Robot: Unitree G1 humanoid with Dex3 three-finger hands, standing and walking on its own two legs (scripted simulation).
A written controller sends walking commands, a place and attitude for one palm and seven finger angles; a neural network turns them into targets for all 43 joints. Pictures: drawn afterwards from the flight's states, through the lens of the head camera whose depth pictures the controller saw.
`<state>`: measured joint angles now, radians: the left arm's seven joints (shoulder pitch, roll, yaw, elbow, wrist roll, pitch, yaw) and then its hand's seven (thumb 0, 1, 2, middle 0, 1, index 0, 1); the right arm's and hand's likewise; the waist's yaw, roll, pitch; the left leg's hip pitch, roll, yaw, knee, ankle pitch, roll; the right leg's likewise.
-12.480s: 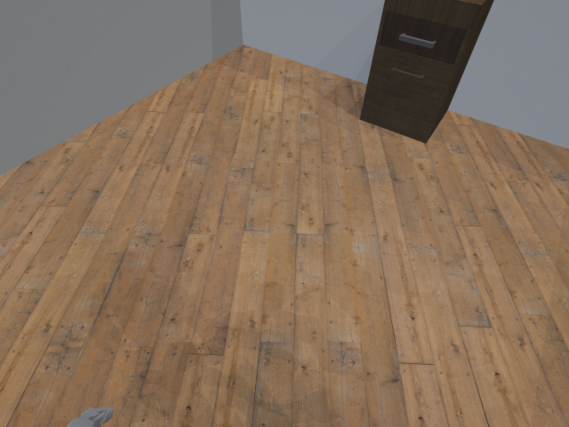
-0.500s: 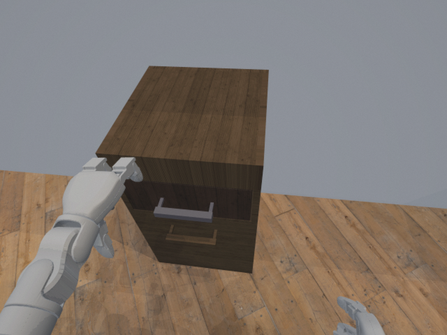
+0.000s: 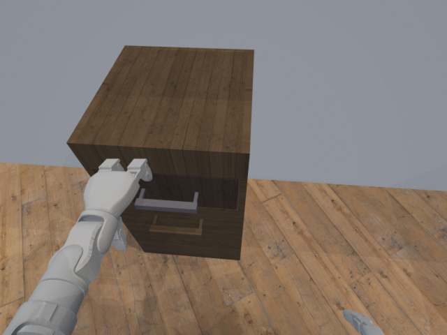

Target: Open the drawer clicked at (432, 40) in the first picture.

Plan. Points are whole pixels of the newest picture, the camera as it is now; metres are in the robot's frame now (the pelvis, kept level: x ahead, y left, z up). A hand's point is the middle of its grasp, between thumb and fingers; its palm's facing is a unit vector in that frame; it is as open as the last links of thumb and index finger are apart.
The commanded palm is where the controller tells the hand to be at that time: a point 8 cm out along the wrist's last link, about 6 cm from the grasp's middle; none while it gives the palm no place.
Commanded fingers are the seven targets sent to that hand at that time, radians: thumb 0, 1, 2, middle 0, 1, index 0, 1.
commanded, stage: move the hooked fingers above the handle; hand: left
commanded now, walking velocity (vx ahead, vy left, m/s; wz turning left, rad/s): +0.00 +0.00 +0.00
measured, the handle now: (168, 199) +0.48 +0.20 -0.19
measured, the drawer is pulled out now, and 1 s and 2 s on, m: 0.00 0.00 0.00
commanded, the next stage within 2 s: lower the fingers behind the handle in 1.90 s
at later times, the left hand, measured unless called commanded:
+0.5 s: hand (146, 206) +0.38 +0.21 -0.06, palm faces -0.05 -0.05 -1.00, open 13.8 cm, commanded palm +0.37 +0.21 -0.01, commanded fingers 0.00 -0.50 0.30 -0.30 -1.20 -0.30 -1.20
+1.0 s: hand (160, 203) +0.43 +0.20 -0.14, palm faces -0.02 -0.04 -1.00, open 13.7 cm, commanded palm +0.42 +0.19 -0.08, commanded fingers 0.00 -0.50 0.30 -0.30 -1.20 -0.30 -1.20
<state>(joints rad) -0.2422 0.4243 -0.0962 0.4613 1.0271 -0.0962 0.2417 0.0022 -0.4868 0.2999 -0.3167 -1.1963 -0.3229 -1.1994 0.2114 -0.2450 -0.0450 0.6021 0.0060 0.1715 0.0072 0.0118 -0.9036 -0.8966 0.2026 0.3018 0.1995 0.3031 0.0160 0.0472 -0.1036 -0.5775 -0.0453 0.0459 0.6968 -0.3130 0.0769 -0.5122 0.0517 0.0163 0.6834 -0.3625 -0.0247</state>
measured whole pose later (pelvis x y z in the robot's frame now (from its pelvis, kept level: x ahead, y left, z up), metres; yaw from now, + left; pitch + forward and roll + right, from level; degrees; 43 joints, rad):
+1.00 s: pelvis -0.02 +0.00 -0.09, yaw -1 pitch +29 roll -4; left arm -0.65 0.40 -0.02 1.03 1.20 -0.12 0.58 0.00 -0.49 0.30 -0.33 -1.23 -0.34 -1.23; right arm 0.28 -0.24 -0.05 0.67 -0.06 0.17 0.02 0.01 -0.90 -0.90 0.20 0.30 0.20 0.30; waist -0.10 0.05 -0.23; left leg -1.22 -0.01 0.03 1.21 -0.49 0.08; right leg -1.14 0.08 -0.03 1.17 -0.54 -0.03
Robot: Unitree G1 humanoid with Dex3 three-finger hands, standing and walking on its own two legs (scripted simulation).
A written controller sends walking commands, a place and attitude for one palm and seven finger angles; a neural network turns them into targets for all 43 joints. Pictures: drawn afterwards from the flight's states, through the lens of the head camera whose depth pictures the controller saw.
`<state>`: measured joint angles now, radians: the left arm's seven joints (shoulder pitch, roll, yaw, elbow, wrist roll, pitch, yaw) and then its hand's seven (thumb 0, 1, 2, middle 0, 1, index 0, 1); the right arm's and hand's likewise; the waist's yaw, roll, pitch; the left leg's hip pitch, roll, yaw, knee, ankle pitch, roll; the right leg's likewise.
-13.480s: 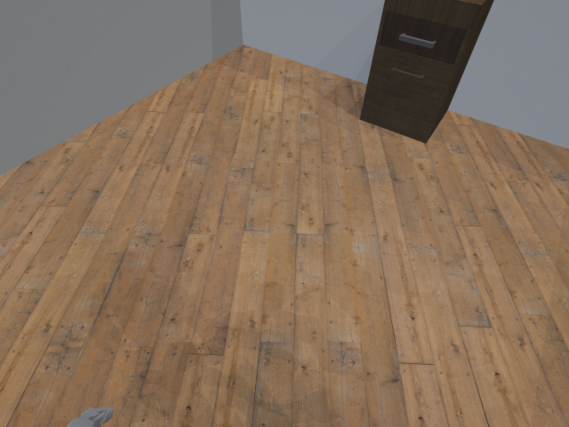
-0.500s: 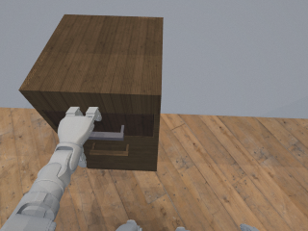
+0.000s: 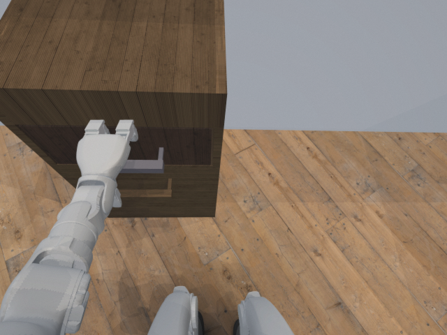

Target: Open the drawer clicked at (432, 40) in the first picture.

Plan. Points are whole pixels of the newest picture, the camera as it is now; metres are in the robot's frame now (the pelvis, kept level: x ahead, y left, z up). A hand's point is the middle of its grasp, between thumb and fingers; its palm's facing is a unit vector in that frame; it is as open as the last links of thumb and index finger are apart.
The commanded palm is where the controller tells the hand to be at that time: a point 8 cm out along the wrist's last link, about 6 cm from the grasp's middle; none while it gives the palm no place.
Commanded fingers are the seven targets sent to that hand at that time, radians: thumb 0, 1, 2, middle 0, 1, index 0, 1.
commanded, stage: move the hooked fingers above the handle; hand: left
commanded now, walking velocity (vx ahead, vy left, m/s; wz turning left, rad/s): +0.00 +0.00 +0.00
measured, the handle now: (125, 158) +0.49 +0.21 -0.11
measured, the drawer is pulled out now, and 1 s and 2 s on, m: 0.00 0.00 0.00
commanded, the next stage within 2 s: lower the fingers behind the handle in 0.90 s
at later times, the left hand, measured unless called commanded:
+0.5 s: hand (115, 167) +0.44 +0.22 -0.06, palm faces -0.04 -0.04 -1.00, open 13.8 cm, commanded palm +0.43 +0.19 +0.00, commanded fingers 0.00 -0.50 0.30 -0.30 -1.20 -0.30 -1.20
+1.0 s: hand (121, 166) +0.44 +0.20 -0.05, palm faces -0.07 -0.04 -1.00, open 13.7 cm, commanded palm +0.43 +0.18 +0.00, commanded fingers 0.00 -0.50 0.30 -0.30 -1.20 -0.30 -1.20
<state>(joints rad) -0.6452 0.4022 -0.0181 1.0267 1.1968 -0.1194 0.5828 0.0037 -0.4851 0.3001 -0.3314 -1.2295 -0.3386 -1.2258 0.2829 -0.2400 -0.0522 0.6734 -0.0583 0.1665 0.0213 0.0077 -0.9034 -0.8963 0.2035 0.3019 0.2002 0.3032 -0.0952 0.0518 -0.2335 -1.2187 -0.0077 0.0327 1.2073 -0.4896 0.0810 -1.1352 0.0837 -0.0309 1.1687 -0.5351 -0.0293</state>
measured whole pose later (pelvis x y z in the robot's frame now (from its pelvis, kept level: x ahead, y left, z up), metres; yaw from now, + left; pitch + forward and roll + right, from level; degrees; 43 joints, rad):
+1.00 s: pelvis -0.01 +0.00 +0.00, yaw +1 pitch +28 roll -4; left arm -0.71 0.37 -0.10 1.05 1.15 -0.03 0.51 0.00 -0.49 0.30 -0.32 -1.20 -0.34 -1.21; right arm 0.27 -0.23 -0.04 0.67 -0.04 0.16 0.01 0.01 -0.90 -0.90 0.20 0.30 0.20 0.30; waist -0.10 0.06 -0.22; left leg -1.24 -0.02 0.01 1.22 -0.48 0.08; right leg -1.14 0.08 -0.05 1.18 -0.53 -0.03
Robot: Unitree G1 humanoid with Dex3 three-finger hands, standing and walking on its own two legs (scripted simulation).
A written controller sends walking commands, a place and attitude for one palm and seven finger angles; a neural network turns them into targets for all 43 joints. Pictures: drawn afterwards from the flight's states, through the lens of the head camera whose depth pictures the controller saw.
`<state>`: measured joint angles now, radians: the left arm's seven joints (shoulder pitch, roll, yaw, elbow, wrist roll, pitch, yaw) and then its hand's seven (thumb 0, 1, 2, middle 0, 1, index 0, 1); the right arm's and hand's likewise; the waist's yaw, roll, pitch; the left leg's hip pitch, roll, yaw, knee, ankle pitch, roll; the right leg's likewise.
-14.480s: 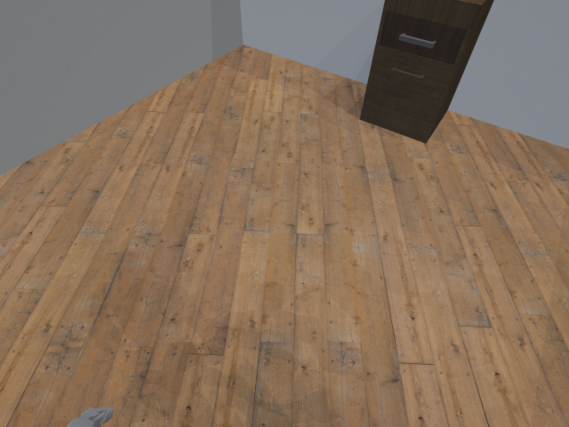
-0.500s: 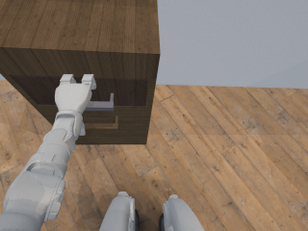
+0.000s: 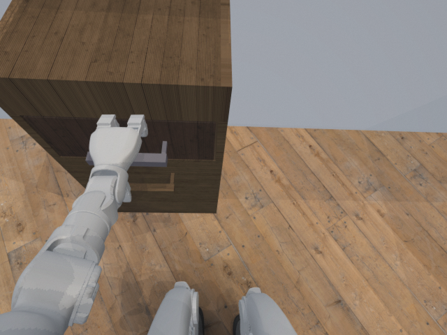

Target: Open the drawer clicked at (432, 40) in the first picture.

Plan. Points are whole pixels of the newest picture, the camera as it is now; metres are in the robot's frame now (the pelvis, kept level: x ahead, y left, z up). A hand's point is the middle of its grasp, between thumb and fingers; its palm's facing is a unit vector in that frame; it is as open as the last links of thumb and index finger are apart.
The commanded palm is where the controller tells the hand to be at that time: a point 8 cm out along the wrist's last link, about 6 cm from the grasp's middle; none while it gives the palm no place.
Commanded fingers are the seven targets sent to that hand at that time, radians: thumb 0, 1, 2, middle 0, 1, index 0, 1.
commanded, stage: lower the fingers behind the handle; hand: left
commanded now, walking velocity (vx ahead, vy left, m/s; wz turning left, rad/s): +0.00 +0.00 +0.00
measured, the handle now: (129, 151) +0.50 +0.21 -0.10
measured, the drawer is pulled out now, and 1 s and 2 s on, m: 0.00 0.00 0.00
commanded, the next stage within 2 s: close the thumb around the handle in 1.60 s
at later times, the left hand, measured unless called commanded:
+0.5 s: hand (135, 166) +0.45 +0.18 -0.08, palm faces -0.06 -0.04 -1.00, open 13.8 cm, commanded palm +0.44 +0.18 -0.03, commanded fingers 0.00 -0.50 0.30 -0.30 -1.20 -0.30 -1.20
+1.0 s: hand (133, 173) +0.45 +0.19 -0.11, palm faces -0.03 -0.04 -1.00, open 13.8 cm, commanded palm +0.44 +0.17 -0.06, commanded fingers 0.00 -0.50 0.30 -0.30 -1.20 -0.30 -1.20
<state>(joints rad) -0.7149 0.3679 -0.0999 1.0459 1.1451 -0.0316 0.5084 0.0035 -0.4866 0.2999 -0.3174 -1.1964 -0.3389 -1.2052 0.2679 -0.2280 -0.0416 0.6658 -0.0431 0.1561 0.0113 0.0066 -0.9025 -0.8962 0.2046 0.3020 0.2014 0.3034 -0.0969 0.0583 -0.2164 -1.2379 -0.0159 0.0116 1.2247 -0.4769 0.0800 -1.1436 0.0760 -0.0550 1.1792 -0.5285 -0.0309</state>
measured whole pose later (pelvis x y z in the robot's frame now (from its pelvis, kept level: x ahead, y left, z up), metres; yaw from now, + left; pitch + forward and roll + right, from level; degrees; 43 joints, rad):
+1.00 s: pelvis -0.01 +0.00 -0.05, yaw -1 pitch +33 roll -5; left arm -0.70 0.39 -0.03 1.04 1.20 -0.09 0.60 0.00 -0.49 0.30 -0.32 -1.20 -0.32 -1.20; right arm 0.23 -0.24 -0.05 0.67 -0.07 0.14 0.04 0.01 -0.90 -0.90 0.20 0.30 0.20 0.30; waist -0.10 0.07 -0.24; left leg -1.45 0.00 0.02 1.42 -0.54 0.08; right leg -1.36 0.08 -0.07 1.38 -0.59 -0.04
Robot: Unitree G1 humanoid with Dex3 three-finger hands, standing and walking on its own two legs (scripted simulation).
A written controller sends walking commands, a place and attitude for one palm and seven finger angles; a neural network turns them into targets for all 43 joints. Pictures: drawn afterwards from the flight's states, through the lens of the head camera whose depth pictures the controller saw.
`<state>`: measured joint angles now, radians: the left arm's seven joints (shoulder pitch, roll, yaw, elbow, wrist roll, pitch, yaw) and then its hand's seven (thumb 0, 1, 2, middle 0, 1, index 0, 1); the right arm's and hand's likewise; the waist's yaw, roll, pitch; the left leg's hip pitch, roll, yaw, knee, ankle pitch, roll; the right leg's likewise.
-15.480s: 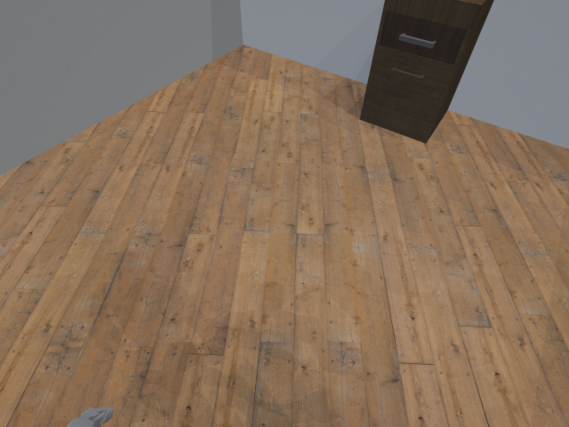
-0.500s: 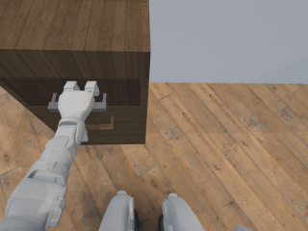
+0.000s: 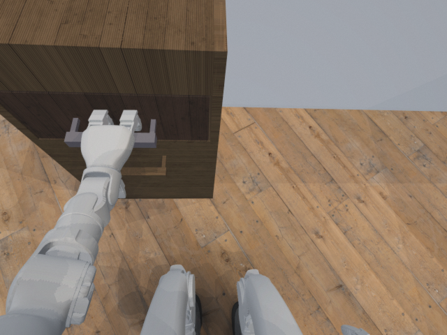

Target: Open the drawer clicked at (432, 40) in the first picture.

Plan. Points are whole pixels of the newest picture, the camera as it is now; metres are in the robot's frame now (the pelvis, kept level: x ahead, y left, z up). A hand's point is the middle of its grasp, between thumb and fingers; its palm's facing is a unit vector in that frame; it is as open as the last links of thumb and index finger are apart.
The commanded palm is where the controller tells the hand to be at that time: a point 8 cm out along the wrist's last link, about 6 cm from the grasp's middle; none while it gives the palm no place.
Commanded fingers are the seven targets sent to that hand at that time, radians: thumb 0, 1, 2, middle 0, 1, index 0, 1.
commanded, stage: lower the fingers behind the handle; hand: left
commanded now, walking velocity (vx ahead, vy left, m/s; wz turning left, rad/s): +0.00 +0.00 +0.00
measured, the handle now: (113, 131) +0.50 +0.22 -0.06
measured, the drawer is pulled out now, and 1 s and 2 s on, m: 0.00 0.00 0.01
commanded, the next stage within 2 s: close the thumb around the handle in 0.60 s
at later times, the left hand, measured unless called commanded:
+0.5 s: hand (122, 155) +0.46 +0.20 -0.07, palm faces -0.02 -0.01 -1.00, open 13.7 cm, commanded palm +0.45 +0.18 -0.03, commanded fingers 0.00 -0.50 0.30 -0.30 -1.20 -0.30 -1.20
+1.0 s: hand (122, 154) +0.46 +0.20 -0.07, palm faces -0.01 -0.01 -1.00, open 11.3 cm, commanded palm +0.45 +0.18 -0.03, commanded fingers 0.00 0.40 0.68 -0.36 -1.30 -0.36 -1.30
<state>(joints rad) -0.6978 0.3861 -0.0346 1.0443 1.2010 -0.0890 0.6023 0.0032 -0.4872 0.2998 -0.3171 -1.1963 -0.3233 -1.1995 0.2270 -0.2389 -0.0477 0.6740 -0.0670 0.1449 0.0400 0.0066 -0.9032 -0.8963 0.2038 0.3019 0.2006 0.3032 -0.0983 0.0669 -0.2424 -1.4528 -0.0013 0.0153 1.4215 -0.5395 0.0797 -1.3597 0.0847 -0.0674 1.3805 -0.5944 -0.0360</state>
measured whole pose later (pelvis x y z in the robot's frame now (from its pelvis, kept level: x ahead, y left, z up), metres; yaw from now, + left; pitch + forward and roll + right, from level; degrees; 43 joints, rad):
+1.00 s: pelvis -0.02 -0.01 -0.02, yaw +0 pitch +33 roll -5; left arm -0.79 0.41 -0.07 1.08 1.17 -0.04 0.59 0.00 -0.10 0.47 -0.35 -1.26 -0.33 -1.28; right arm 0.24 -0.24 -0.01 0.67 -0.05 0.10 0.02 0.01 -0.90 -0.90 0.20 0.30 0.20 0.30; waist -0.11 0.07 -0.24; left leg -1.55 0.00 0.01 1.49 -0.52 0.08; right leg -1.45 0.08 -0.08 1.45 -0.59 -0.04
